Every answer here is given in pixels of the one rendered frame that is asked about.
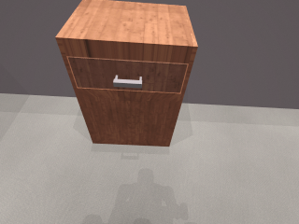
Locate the cabinet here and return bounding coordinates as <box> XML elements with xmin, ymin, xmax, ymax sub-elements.
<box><xmin>55</xmin><ymin>0</ymin><xmax>198</xmax><ymax>147</ymax></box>

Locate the drawer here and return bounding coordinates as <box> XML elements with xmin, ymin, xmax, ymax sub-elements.
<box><xmin>68</xmin><ymin>56</ymin><xmax>188</xmax><ymax>93</ymax></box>

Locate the handle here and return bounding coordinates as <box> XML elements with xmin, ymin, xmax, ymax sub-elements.
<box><xmin>113</xmin><ymin>75</ymin><xmax>142</xmax><ymax>89</ymax></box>

